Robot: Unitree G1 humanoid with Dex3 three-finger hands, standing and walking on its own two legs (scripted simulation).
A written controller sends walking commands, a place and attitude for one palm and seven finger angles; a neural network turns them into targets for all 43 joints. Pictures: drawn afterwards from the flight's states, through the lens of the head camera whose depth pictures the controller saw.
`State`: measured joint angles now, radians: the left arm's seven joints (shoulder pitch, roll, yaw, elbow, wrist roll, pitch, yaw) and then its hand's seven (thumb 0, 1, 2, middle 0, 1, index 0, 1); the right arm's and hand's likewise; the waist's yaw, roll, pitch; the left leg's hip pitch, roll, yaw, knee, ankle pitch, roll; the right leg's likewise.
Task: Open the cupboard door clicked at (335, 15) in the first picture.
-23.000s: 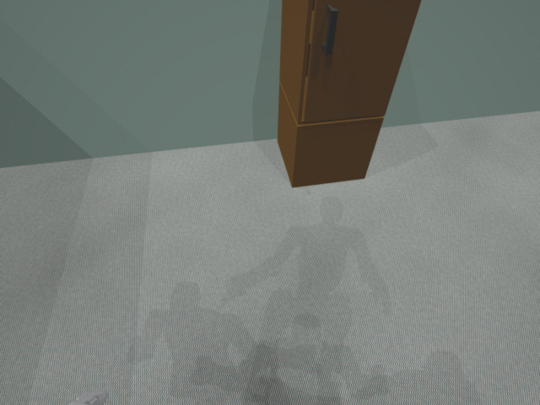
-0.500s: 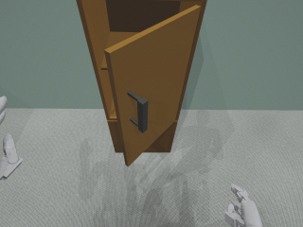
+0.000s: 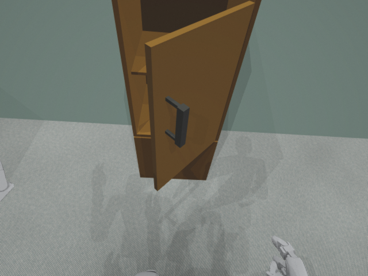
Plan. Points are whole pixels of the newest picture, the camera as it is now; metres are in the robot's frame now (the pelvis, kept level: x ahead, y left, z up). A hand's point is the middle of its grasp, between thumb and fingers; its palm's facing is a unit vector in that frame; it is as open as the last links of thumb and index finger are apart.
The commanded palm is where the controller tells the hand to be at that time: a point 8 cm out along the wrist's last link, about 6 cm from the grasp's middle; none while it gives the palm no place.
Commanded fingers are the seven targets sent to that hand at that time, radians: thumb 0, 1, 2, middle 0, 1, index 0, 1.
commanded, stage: step back with the hand held close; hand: left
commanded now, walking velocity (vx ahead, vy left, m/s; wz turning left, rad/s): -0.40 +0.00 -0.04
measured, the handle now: (175, 122) +0.47 +0.06 +0.05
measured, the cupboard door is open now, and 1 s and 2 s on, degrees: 47 47 47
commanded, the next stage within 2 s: stop stepping back and stand still in 0.42 s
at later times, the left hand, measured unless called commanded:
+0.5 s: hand out of the picture +0.11 +0.27 +0.17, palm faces +0.31 -0.84 -0.45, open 7.4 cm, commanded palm +0.05 +0.31 +0.19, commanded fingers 0.00 0.90 0.90 -0.20 -0.30 -0.20 -0.30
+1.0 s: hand out of the picture +0.01 +0.27 +0.18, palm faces +0.39 -0.82 -0.42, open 7.4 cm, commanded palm -0.06 +0.31 +0.19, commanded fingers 0.00 0.90 0.90 -0.20 -0.30 -0.20 -0.30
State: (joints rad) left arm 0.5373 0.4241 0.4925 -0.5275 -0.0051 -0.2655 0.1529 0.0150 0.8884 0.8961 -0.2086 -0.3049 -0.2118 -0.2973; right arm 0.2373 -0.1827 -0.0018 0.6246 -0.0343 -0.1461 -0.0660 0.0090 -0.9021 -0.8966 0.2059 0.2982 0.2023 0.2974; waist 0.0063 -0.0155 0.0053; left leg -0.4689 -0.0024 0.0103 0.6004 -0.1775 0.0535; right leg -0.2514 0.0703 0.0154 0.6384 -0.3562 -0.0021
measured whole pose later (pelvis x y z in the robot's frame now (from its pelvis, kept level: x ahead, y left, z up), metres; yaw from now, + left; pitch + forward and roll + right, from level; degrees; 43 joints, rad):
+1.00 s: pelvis -0.22 +0.02 +0.01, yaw -3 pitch -1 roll +1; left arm 0.51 0.42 0.43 -0.46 -0.03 -0.17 0.15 0.02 0.89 0.90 -0.20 -0.30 -0.21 -0.30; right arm 0.29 -0.18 0.02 0.68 -0.02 -0.18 -0.08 0.01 -0.90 -0.90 0.20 0.30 0.20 0.30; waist -0.05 -0.05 -0.03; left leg -0.29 -0.01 0.06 0.52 -0.20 0.03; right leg -0.31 0.00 -0.03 0.85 -0.46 0.00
